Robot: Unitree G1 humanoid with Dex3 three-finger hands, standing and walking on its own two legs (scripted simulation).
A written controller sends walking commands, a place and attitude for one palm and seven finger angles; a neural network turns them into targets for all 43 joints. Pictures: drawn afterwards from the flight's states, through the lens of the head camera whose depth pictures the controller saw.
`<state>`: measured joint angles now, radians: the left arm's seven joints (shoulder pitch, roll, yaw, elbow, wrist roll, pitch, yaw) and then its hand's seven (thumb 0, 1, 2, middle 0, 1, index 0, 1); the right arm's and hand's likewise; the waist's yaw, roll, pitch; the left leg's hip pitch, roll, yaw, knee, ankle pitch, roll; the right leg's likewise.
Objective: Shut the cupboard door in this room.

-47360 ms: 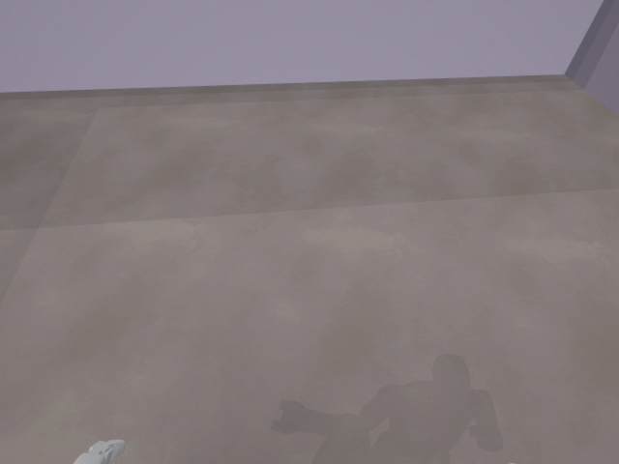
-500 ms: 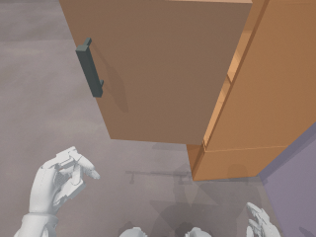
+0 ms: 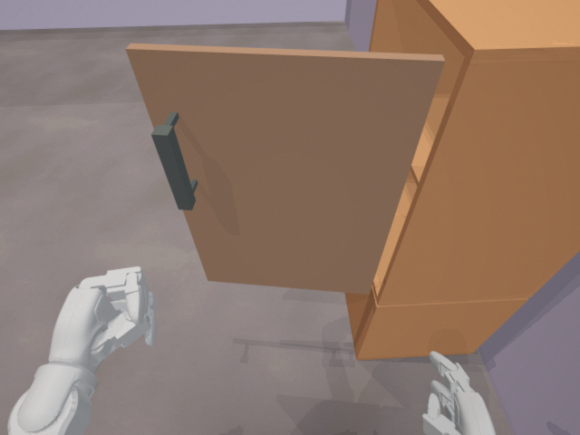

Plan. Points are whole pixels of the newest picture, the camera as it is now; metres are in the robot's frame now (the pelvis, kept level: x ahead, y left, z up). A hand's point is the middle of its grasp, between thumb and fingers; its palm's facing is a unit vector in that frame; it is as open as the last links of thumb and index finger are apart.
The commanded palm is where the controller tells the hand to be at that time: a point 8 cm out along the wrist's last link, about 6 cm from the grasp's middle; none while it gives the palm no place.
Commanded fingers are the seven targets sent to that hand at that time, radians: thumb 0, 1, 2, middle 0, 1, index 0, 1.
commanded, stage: raise the hand and make a fist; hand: left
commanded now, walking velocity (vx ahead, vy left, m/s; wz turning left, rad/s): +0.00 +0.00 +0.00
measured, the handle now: (180, 162) +0.49 +0.23 +0.11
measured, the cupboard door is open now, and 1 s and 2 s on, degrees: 81 81 81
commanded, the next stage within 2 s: bring the fist close to the handle in 0.40 s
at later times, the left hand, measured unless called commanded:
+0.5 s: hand (148, 322) +0.22 +0.18 +0.10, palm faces +0.01 -1.00 -0.05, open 3.1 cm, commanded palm +0.19 +0.24 +0.11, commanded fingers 0.00 0.90 0.90 -1.30 -1.50 -1.30 -1.50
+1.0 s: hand (165, 254) +0.31 +0.20 +0.10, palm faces +0.04 -1.00 -0.03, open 3.1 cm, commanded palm +0.29 +0.24 +0.11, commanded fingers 0.00 0.90 0.90 -1.30 -1.50 -1.30 -1.50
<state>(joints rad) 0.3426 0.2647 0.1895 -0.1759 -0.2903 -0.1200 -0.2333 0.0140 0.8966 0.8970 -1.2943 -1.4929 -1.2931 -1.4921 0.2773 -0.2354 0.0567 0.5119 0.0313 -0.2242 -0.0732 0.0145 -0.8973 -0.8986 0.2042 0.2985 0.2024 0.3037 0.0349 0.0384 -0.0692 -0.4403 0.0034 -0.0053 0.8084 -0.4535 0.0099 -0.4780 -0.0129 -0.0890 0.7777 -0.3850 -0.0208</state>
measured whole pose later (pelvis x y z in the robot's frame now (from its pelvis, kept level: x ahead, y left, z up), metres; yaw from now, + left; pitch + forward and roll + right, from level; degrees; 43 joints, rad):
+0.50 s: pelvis -0.01 +0.00 +0.01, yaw +0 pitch +3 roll -1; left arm 0.30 0.24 0.18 -0.13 -0.28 -0.14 -0.25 0.01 0.90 0.90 -1.30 -1.51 -1.30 -1.50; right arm 0.28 -0.26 0.04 0.56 0.04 -0.26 -0.07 0.02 -0.90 -0.90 0.20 0.30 0.20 0.30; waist 0.03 0.05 -0.05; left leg -0.40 0.00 -0.01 0.76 -0.42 0.01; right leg -0.44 -0.01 -0.09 0.73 -0.35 -0.02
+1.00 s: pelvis +0.00 +0.00 +0.01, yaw -1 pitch +5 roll +0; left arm -0.07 0.28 0.26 0.21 -0.27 -0.11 -0.23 0.01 0.90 0.90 -1.30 -1.50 -1.30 -1.50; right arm 0.27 -0.26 0.04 0.61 0.03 -0.22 -0.09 0.02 -0.90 -0.90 0.20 0.30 0.20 0.30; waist 0.00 0.03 -0.03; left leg -0.40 0.00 0.02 0.71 -0.40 0.01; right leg -0.46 -0.01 -0.07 0.72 -0.34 -0.02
